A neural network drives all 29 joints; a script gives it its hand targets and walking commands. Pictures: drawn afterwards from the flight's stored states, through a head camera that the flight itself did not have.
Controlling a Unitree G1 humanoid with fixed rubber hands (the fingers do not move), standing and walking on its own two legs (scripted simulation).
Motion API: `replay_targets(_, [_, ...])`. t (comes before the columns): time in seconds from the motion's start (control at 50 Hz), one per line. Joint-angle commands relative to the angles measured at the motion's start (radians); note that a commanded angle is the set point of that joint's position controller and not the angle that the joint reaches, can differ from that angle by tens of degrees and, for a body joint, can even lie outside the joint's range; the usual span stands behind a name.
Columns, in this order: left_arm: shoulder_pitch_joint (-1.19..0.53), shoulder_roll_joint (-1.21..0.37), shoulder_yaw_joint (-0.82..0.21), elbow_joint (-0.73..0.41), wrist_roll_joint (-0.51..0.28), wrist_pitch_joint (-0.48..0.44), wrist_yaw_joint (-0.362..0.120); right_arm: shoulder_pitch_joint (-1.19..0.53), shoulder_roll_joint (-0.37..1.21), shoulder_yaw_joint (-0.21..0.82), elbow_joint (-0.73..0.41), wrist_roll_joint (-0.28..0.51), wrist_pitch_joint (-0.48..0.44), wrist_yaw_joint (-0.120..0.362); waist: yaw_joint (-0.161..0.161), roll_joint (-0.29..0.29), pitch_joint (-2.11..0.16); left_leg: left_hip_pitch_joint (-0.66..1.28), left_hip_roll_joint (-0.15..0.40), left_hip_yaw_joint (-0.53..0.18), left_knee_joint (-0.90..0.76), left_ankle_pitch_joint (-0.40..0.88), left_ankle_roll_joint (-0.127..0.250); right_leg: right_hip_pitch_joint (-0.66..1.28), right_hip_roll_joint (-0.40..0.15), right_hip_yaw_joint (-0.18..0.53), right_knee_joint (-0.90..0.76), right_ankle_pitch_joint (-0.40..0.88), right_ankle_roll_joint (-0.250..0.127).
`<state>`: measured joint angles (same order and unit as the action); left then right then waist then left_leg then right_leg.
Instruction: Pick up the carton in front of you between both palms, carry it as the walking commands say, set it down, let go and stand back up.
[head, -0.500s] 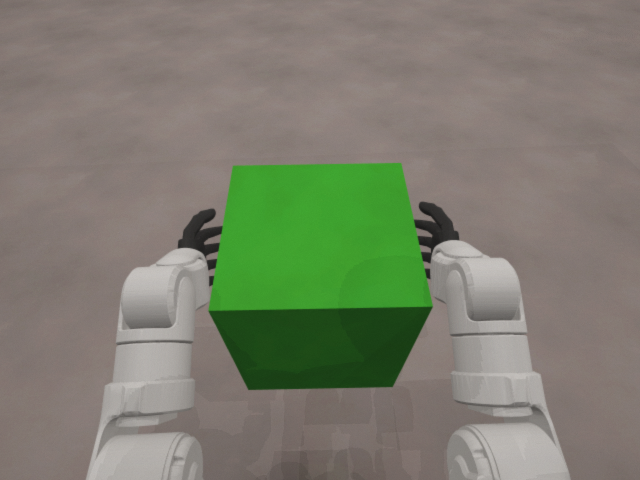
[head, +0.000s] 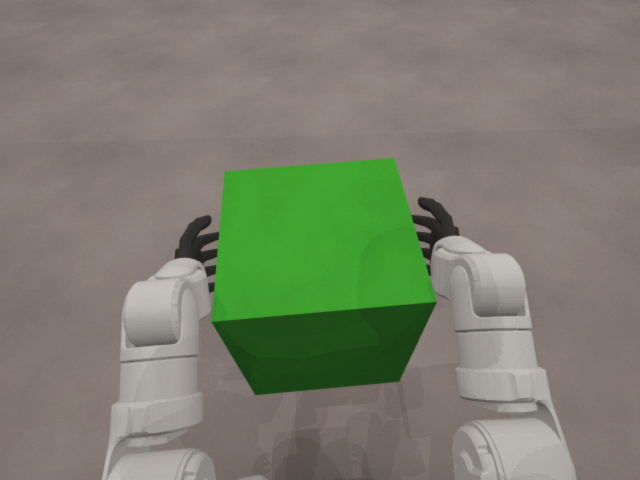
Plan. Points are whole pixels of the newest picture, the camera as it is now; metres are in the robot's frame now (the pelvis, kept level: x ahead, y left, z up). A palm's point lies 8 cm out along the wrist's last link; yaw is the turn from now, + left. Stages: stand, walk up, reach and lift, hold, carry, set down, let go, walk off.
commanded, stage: carry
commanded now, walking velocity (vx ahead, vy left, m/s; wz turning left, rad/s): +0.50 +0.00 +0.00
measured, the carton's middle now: (319, 285) +0.37 +0.00 +0.02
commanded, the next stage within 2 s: none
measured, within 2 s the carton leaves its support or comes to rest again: neither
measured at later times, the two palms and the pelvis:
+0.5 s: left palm (199, 187) +0.52 +0.18 +0.06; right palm (398, 177) +0.52 -0.12 +0.08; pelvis +0.25 +0.04 -0.02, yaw -3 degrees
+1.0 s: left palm (246, 84) +0.77 +0.13 +0.09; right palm (408, 83) +0.76 -0.17 +0.08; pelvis +0.50 -0.01 -0.01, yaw -2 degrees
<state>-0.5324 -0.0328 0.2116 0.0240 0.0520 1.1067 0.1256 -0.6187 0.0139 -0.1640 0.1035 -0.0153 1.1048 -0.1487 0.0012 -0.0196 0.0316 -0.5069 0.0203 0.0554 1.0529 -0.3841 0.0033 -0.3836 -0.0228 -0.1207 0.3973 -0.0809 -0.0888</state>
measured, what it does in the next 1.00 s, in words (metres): walks ahead: left foot, then right foot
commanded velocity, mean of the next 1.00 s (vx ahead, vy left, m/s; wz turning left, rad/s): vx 0.50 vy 0.00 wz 0.00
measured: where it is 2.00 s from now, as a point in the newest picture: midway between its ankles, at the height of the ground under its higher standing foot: (325, 288)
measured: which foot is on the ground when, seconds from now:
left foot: up 0.00-0.44, down 0.46-0.96, up 0.98-1.00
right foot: down 0.00-0.48, up 0.50-0.94, down 0.96-1.00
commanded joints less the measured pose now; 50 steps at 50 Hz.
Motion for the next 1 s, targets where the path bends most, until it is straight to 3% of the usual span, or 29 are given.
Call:
replay_targets(0.0, [-0.717, -1.018, -0.716, -0.155, -0.445, 0.015, -0.256, -0.513, 1.093, 0.655, -0.087, 0.333, 0.009, 0.222, 0.010, -0.102, -0.528, -0.107, 0.036, -0.008, -0.102, 0.047, -0.013, 0.559, -0.256, 0.289, -0.116, 0.345, -0.040])
replay_targets(0.06, [-0.668, -1.005, -0.702, -0.154, -0.443, 0.050, -0.276, -0.466, 1.088, 0.657, -0.110, 0.296, 0.036, 0.214, 0.008, -0.124, -0.498, -0.175, 0.032, 0.019, -0.175, 0.100, -0.026, 0.606, -0.250, 0.257, -0.129, 0.349, -0.052])
replay_targets(0.14, [-0.563, -0.983, -0.675, -0.166, -0.410, 0.093, -0.287, -0.440, 1.084, 0.677, -0.194, 0.291, 0.079, 0.223, 0.008, -0.134, -0.424, -0.232, 0.057, 0.030, -0.269, 0.195, -0.034, 0.613, -0.242, 0.215, -0.175, 0.248, -0.052])
replay_targets(0.2, [-0.417, -0.989, -0.656, -0.122, -0.350, 0.118, -0.292, -0.323, 1.104, 0.689, -0.166, 0.284, 0.115, 0.249, 0.013, -0.121, -0.356, -0.218, 0.066, 0.050, -0.363, 0.249, -0.036, 0.586, -0.236, 0.176, -0.205, 0.222, -0.044])
replay_targets(0.3, [-0.333, -1.032, -0.697, -0.198, -0.315, 0.108, -0.303, -0.270, 1.144, 0.731, -0.249, 0.305, 0.120, 0.298, 0.020, -0.129, -0.261, -0.159, 0.058, 0.083, -0.488, 0.283, -0.024, 0.534, -0.231, 0.136, -0.202, 0.217, -0.041])
replay_targets(0.38, [-0.212, -1.041, -0.747, -0.241, -0.298, 0.100, -0.304, -0.131, 1.118, 0.744, -0.289, 0.293, 0.117, 0.317, 0.022, -0.132, -0.244, 0.010, 0.030, 0.133, -0.595, 0.270, 0.003, 0.464, -0.217, 0.105, -0.120, 0.287, -0.017])
replay_targets(0.42, [-0.155, -1.060, -0.771, -0.272, -0.310, 0.097, -0.308, -0.049, 1.102, 0.739, -0.319, 0.283, 0.112, 0.323, 0.003, -0.062, -0.328, 0.326, -0.024, 0.199, -0.665, 0.246, 0.017, 0.335, -0.161, 0.021, 0.102, 0.375, 0.020])
replay_targets(0.44, [-0.158, -1.041, -0.779, -0.295, -0.316, 0.098, -0.308, -0.021, 1.095, 0.734, -0.328, 0.283, 0.109, 0.324, -0.021, 0.002, -0.410, 0.564, 0.076, 0.076, -0.666, 0.184, 0.039, 0.166, -0.137, -0.005, 0.293, 0.221, 0.060])
replay_targets(0.46, [-0.151, -1.033, -0.793, -0.316, -0.328, 0.105, -0.308, 0.015, 1.059, 0.718, -0.325, 0.271, 0.106, 0.322, -0.021, 0.222, -0.480, 0.726, 0.340, -0.352, -0.757, 0.087, 0.125, -0.075, -0.041, -0.042, 0.570, -0.092, 0.115])
replay_targets(0.48, [-0.166, -1.032, -0.809, -0.332, -0.344, 0.111, -0.310, 0.018, 1.062, 0.715, -0.314, 0.271, 0.101, 0.322, -0.019, 0.325, -0.472, 0.803, 0.453, -0.574, -0.828, 0.122, 0.224, -0.293, 0.039, 0.039, 0.733, -0.396, 0.111])
replay_targets(0.5, [-0.177, -1.039, -0.823, -0.359, -0.354, 0.106, -0.312, 0.021, 1.074, 0.721, -0.346, 0.283, 0.095, 0.322, -0.023, 0.252, -0.461, 0.745, 0.435, -0.514, -0.821, 0.144, 0.236, -0.315, -0.032, 0.111, 0.835, -0.397, 0.085])
replay_targets(0.54, [-0.181, -1.062, -0.835, -0.366, -0.363, 0.093, -0.316, 0.006, 1.108, 0.730, -0.372, 0.289, 0.084, 0.323, -0.017, 0.096, -0.403, 0.577, 0.369, -0.344, -0.854, 0.120, 0.184, -0.291, -0.108, 0.133, 0.807, -0.287, 0.072])
replay_targets(0.56, [-0.172, -1.073, -0.841, -0.370, -0.364, 0.086, -0.316, -0.005, 1.118, 0.740, -0.382, 0.297, 0.080, 0.324, -0.012, 0.082, -0.380, 0.510, 0.340, -0.257, -0.886, 0.115, 0.154, -0.253, -0.132, 0.131, 0.738, -0.236, 0.078])
replay_targets(0.58, [-0.149, -1.080, -0.846, -0.366, -0.361, 0.081, -0.314, 0.005, 1.117, 0.747, -0.387, 0.300, 0.077, 0.326, -0.011, 0.091, -0.372, 0.454, 0.310, -0.184, -0.907, 0.110, 0.134, -0.204, -0.125, 0.105, 0.674, -0.212, 0.089])
replay_targets(0.62, [-0.091, -1.070, -0.843, -0.352, -0.341, 0.076, -0.309, 0.037, 1.095, 0.751, -0.393, 0.302, 0.077, 0.331, -0.011, 0.118, -0.348, 0.414, 0.282, -0.105, -0.934, 0.086, 0.129, -0.179, -0.116, 0.062, 0.555, -0.181, 0.111])
replay_targets(0.7, [-0.039, -1.048, -0.833, -0.346, -0.318, 0.081, -0.296, 0.072, 1.041, 0.748, -0.403, 0.300, 0.086, 0.338, -0.015, 0.139, -0.279, 0.440, 0.262, -0.062, -0.970, 0.078, 0.134, -0.238, -0.111, 0.020, 0.324, -0.077, 0.141])
replay_targets(0.78, [-0.045, -1.015, -0.824, -0.365, -0.316, 0.098, -0.291, 0.065, 1.006, 0.747, -0.417, 0.298, 0.100, 0.335, -0.020, 0.145, -0.239, 0.459, 0.239, -0.002, -0.965, 0.156, 0.115, -0.198, -0.094, -0.019, 0.174, 0.011, 0.141])
replay_targets(0.86, [-0.075, -0.967, -0.811, -0.375, -0.323, 0.122, -0.291, 0.049, 0.974, 0.743, -0.418, 0.290, 0.115, 0.322, -0.030, 0.162, -0.203, 0.497, 0.239, 0.020, -0.901, 0.260, 0.115, -0.140, -0.075, -0.059, 0.083, -0.008, 0.127])
replay_targets(0.92, [-0.037, -0.945, -0.791, -0.353, -0.320, 0.133, -0.292, 0.046, 0.963, 0.743, -0.412, 0.285, 0.129, 0.314, -0.009, 0.123, -0.244, 0.440, 0.191, 0.102, -0.674, 0.340, 0.073, 0.125, -0.013, -0.148, -0.032, -0.052, 0.112])
replay_targets(0.94, [-0.035, -0.943, -0.783, -0.345, -0.314, 0.135, -0.292, 0.063, 0.960, 0.743, -0.402, 0.282, 0.134, 0.312, -0.001, 0.081, -0.307, 0.326, 0.168, 0.150, -0.502, 0.396, 0.043, 0.333, -0.045, -0.099, -0.018, -0.099, 0.092])
replay_targets(0.96, [-0.014, -0.935, -0.771, -0.323, -0.303, 0.133, -0.293, 0.041, 0.947, 0.750, -0.425, 0.282, 0.143, 0.312, 0.022, -0.118, -0.359, 0.095, 0.092, 0.182, -0.245, 0.253, -0.013, 0.514, -0.238, 0.211, -0.109, -0.241, 0.025])
replay_targets(0.98, [-0.009, -0.944, -0.754, -0.297, -0.297, 0.126, -0.294, 0.007, 0.966, 0.766, -0.444, 0.298, 0.152, 0.315, 0.029, -0.342, -0.400, -0.161, -0.008, 0.135, -0.033, -0.081, -0.036, 0.676, -0.408, 0.531, -0.179, -0.214, -0.091])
